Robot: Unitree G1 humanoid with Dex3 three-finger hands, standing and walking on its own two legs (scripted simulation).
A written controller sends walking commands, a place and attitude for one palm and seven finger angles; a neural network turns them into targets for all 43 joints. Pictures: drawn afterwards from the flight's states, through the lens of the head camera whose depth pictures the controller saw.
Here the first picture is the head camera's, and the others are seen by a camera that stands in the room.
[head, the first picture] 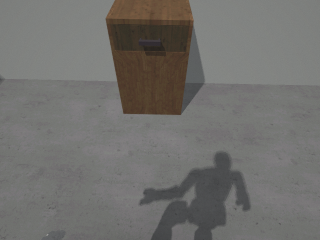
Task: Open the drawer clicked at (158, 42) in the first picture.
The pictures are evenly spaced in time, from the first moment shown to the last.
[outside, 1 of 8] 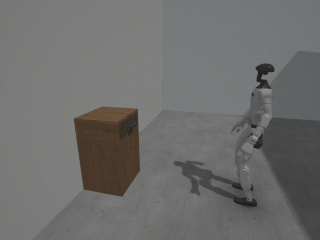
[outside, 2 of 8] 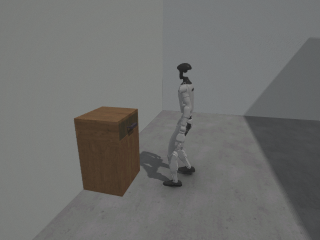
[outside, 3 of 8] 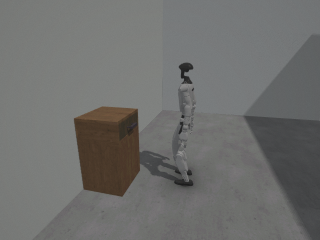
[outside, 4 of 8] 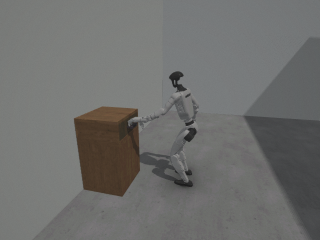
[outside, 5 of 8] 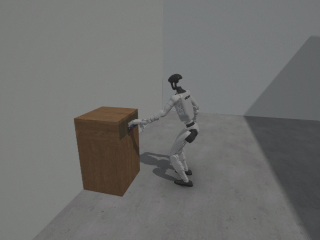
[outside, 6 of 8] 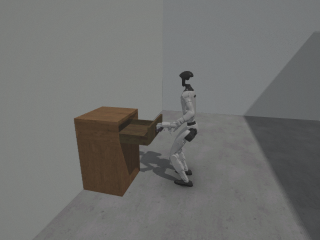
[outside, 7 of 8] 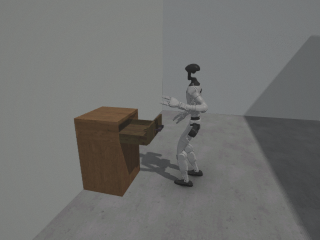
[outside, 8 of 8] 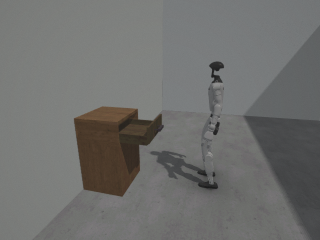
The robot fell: no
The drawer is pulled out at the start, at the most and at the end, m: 0.00 0.30 0.29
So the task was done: yes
